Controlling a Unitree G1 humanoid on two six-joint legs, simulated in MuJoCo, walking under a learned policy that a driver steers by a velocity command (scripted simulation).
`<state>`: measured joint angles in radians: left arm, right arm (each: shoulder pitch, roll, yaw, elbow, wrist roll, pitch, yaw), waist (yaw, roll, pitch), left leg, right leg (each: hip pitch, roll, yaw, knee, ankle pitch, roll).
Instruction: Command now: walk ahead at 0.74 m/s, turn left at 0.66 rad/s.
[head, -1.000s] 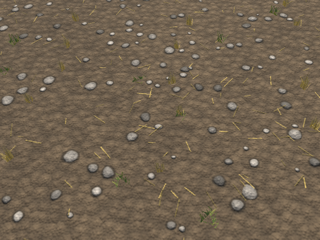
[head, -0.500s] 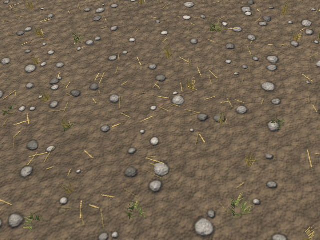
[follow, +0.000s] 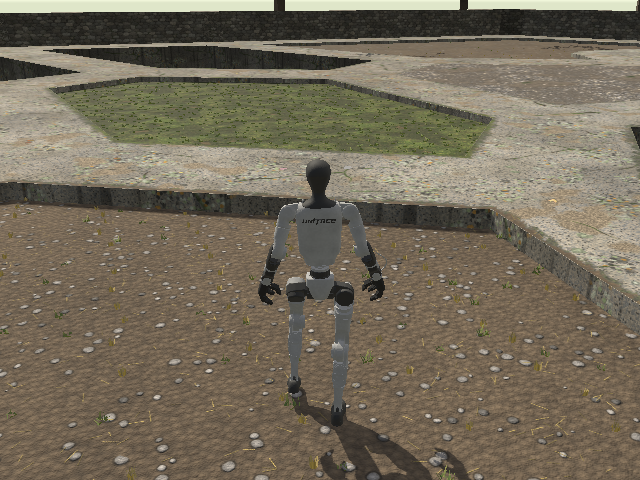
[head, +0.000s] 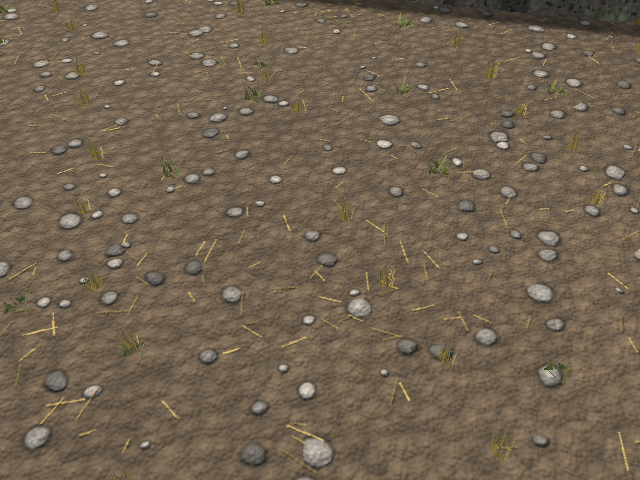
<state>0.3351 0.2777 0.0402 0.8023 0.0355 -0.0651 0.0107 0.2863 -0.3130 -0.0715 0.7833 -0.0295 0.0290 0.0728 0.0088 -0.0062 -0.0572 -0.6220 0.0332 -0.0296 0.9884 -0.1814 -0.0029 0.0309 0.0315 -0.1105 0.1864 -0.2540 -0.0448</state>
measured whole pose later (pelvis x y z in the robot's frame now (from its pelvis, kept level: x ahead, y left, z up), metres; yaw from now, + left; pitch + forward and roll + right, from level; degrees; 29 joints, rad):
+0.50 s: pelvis +0.36 +0.18 -0.01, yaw +27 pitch +2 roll +0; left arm 0.10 0.27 -0.01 0.65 0.07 -0.05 -0.03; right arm 0.45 -0.30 -0.06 0.80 0.00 -0.04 0.02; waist -0.04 -0.02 0.02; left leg -0.09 -0.19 -0.12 0.38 -0.30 0.15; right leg -0.73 -0.15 0.06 1.02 -0.22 0.06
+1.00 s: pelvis +0.81 +0.37 +0.00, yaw +19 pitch +2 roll -1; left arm 0.58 0.27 0.06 0.93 0.00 -0.07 -0.02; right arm -0.04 -0.25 0.06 0.59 -0.05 -0.08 0.04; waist 0.12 0.02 0.02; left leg -0.68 0.09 -0.08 0.72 -0.05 -0.03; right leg -0.01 0.15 0.16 0.28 -0.27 -0.11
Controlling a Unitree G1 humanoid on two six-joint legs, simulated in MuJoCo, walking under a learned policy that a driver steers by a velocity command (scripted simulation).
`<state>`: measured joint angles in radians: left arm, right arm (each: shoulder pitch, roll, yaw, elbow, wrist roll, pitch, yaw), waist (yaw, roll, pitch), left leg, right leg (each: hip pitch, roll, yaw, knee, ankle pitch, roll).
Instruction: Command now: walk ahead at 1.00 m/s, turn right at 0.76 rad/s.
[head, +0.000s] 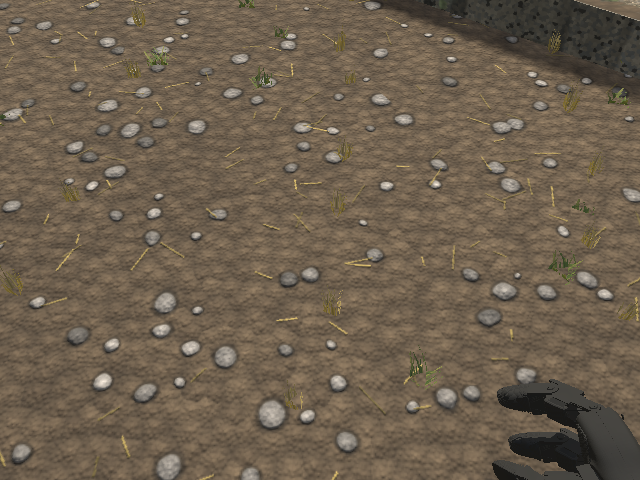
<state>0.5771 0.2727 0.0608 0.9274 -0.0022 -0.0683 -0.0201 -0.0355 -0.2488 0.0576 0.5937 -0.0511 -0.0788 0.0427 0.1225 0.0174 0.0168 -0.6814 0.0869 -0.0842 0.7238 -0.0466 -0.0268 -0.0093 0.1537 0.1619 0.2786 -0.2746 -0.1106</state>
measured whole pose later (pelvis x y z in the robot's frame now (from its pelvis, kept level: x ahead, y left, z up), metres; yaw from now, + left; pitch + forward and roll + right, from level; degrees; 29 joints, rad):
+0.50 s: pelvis +0.46 -0.01 -0.03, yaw -27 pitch +2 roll +2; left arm -0.09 0.34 0.03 0.59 0.03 -0.01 -0.10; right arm 0.52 -0.31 -0.04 0.92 -0.03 -0.10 -0.01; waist -0.08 -0.03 0.04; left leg 0.23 0.01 0.29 0.23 -0.44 -0.06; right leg -0.76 -0.02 -0.14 0.80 -0.04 -0.15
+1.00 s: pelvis +0.88 -0.22 -0.03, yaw -22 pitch +0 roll -1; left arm 0.43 0.27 0.03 0.90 0.03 -0.09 0.03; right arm 0.13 -0.28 -0.01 0.77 -0.01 -0.03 0.06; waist 0.02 0.02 0.05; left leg -0.60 -0.04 0.15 0.63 0.02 0.16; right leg 0.27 0.09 -0.25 0.31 -0.42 -0.03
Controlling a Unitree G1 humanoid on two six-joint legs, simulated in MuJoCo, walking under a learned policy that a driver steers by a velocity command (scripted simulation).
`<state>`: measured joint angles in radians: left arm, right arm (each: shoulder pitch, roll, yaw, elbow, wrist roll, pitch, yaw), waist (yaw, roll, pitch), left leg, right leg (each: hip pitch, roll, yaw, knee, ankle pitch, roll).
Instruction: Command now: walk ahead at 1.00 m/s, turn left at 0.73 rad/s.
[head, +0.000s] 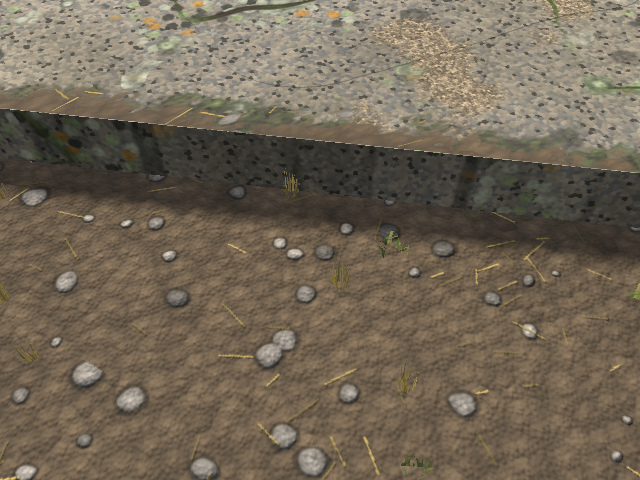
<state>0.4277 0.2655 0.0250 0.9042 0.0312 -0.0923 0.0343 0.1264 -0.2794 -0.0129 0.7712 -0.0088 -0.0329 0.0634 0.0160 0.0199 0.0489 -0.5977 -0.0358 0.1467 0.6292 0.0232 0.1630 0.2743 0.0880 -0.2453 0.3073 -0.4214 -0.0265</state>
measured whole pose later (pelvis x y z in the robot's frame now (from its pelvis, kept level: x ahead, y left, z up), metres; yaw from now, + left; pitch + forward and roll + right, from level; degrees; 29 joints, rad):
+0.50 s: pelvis +0.47 +0.03 +0.00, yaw +28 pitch +3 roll -1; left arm 0.05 0.28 -0.02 0.60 0.06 -0.09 0.02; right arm 0.40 -0.37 -0.09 0.84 0.00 -0.06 0.00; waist -0.10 0.03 0.04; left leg -0.13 -0.15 -0.21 1.07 -0.46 0.14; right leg -0.52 -0.01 0.01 0.63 -0.16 0.03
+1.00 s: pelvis +0.83 +0.29 +0.00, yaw +51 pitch +0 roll +0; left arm 0.37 0.22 0.01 0.81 0.01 -0.07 0.01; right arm 0.17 -0.29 -0.03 0.74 -0.05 -0.02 0.02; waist 0.06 0.01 0.06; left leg -0.41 -0.14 0.12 0.69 -0.29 0.18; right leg -0.29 -0.09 0.00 1.45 -0.33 -0.02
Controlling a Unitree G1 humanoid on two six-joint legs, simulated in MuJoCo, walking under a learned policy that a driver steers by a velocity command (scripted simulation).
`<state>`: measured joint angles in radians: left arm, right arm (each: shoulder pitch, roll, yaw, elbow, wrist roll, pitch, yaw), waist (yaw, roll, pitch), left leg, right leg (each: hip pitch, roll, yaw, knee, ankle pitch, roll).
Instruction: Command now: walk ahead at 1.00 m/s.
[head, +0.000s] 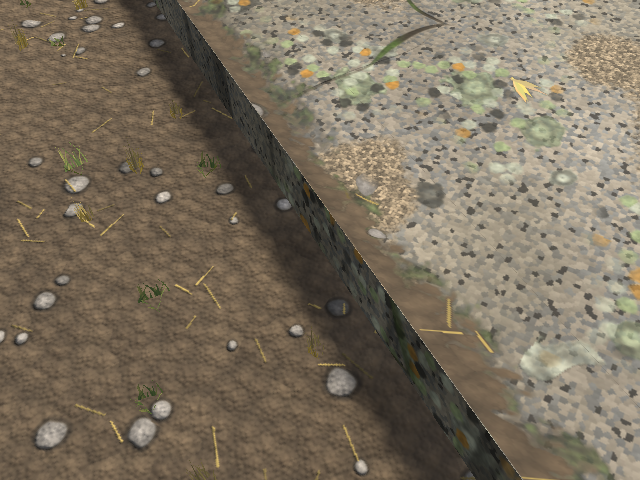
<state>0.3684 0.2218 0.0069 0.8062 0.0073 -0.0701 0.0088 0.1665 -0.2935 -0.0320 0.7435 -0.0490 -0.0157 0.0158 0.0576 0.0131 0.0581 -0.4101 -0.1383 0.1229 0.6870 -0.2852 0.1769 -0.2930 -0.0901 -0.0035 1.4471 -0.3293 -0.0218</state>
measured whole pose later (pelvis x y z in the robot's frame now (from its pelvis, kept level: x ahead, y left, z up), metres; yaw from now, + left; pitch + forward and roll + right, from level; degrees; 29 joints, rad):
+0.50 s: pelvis +0.34 -0.05 +0.02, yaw -20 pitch +0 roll +0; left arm 0.42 0.25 0.07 0.84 0.02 0.00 0.01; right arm -0.04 -0.19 0.03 0.60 -0.05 -0.02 -0.02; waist 0.10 0.03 0.12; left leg -0.71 0.01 -0.10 1.25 -0.34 -0.07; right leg -0.33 0.20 0.09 0.46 -0.12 -0.14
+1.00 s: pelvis +0.42 +0.01 +0.03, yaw -50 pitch +1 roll -1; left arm 0.12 0.31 0.10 0.58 0.03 0.12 -0.01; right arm 0.22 -0.24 -0.02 0.60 -0.04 0.00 -0.07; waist 0.00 -0.04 0.04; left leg -0.34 0.07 0.13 0.52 -0.20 0.04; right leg -0.67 0.07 0.03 1.65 -0.35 0.10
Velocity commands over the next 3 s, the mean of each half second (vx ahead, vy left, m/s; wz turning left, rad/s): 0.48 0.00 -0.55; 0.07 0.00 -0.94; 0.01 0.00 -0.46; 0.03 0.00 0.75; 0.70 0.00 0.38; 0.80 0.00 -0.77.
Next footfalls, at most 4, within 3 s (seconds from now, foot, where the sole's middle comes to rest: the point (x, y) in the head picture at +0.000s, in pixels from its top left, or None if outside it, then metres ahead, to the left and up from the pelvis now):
0.28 right None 0.42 -0.11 -0.75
0.74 left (352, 432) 0.56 0.01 -0.75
1.20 right None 0.29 -0.04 -0.75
1.58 left None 0.43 0.07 -0.75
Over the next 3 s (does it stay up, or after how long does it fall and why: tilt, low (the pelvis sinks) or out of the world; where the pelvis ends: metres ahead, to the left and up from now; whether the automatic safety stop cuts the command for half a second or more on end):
stays up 0.70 -0.15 0.08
